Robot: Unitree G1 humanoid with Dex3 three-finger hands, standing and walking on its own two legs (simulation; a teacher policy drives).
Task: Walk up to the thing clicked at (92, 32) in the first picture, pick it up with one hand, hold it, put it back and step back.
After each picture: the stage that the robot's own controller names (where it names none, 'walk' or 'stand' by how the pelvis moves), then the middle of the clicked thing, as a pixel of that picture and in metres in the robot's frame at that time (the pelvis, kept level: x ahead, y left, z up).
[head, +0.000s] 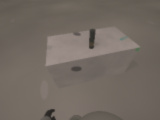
stand; (91, 39) +0.93 +0.07 -0.05
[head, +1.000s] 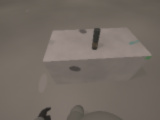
walk; (95, 39) +0.85 +0.06 -0.03
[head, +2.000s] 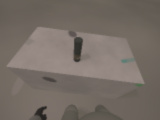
walk; (77, 51) +0.57 +0.18 -0.02
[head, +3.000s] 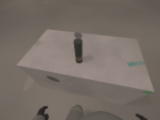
stand; (78, 52) +0.56 +0.19 -0.01
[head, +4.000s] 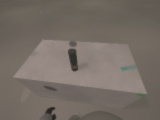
stand; (73, 61) +0.53 +0.21 -0.05
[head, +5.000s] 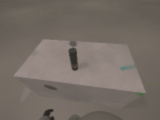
stand; (73, 60) +0.54 +0.21 -0.05
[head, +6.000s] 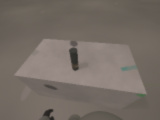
stand; (74, 60) +0.54 +0.20 -0.05
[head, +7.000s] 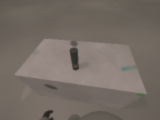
stand; (74, 60) +0.54 +0.20 -0.05
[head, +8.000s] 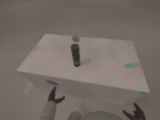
rise first; (76, 56) +0.55 +0.20 -0.05
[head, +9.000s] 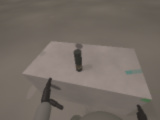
go down; (78, 61) +0.55 +0.19 -0.05
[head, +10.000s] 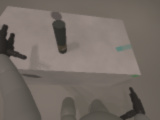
go down; (61, 39) +0.56 +0.20 +0.03
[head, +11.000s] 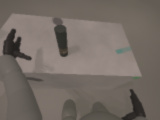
approach; (62, 43) +0.55 +0.19 +0.03
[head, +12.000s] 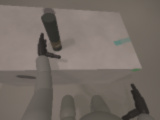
close in; (54, 36) +0.57 +0.21 +0.07
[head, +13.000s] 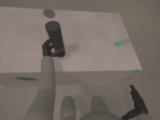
close; (57, 43) +0.52 +0.18 +0.07
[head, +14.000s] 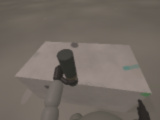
lift; (69, 70) +0.28 +0.15 +0.17
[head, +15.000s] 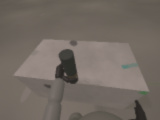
hold; (70, 69) +0.31 +0.15 +0.14
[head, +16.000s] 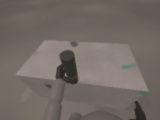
hold; (70, 70) +0.31 +0.15 +0.14
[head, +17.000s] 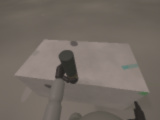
hold; (70, 69) +0.31 +0.15 +0.14
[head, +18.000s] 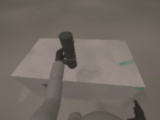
crouch; (69, 52) +0.41 +0.16 +0.17
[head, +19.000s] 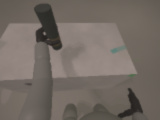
lower; (51, 31) +0.53 +0.20 +0.17
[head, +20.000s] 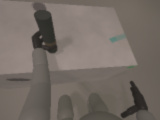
lower; (48, 36) +0.54 +0.20 +0.08
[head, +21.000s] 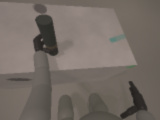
lower; (49, 39) +0.53 +0.19 +0.07
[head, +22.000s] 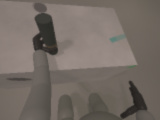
lower; (49, 38) +0.53 +0.20 +0.07
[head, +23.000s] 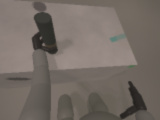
lower; (49, 38) +0.53 +0.20 +0.08
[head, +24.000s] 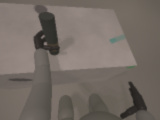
open; (51, 37) +0.54 +0.19 +0.07
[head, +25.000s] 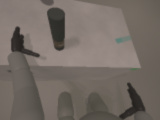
sink last; (58, 34) +0.53 +0.18 +0.08
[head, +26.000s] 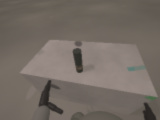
sink last; (78, 61) +0.51 +0.18 +0.00
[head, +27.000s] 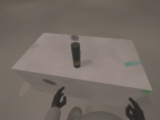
stand; (76, 56) +0.52 +0.18 +0.02
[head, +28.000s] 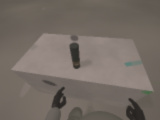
stand; (75, 57) +0.51 +0.18 +0.02
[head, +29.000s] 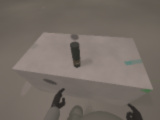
stand; (76, 56) +0.52 +0.18 +0.01
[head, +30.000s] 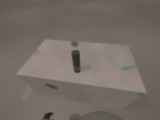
stand; (76, 62) +0.52 +0.18 -0.05
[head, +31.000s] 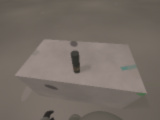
stand; (75, 63) +0.51 +0.18 -0.05
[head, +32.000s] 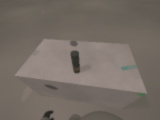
stand; (75, 63) +0.50 +0.19 -0.05
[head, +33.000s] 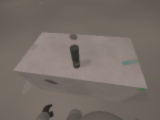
walk; (75, 57) +0.52 +0.19 -0.04
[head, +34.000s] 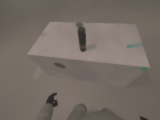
walk; (82, 40) +0.69 +0.16 -0.03
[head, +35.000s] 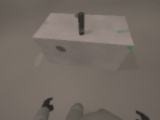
walk; (81, 24) +0.97 +0.22 -0.03
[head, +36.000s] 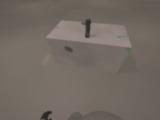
stand; (87, 29) +1.14 +0.17 -0.04
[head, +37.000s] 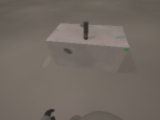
stand; (85, 31) +1.15 +0.18 -0.05
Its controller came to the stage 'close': yes
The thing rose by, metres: 0.20
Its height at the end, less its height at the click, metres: +0.00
